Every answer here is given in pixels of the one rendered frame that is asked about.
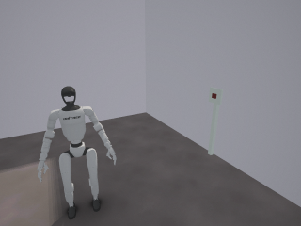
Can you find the right robot upper arm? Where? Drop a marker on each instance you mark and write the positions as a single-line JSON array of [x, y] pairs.
[[54, 115]]

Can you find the robot right forearm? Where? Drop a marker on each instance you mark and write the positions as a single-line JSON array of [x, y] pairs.
[[45, 148]]

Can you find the robot left hand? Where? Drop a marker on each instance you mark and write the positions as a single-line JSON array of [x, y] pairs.
[[112, 152]]

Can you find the humanoid robot head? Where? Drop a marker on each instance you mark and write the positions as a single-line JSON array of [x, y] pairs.
[[69, 91]]

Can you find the left robot upper arm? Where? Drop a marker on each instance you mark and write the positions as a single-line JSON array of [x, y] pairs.
[[92, 116]]

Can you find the robot left forearm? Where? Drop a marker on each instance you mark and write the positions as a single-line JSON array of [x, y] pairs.
[[104, 138]]

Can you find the robot left shin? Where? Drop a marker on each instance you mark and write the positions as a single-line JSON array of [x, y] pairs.
[[95, 191]]

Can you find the robot right hand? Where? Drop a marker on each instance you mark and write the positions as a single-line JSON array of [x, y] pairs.
[[41, 165]]

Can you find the panel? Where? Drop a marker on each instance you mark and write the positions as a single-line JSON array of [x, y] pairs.
[[217, 102]]

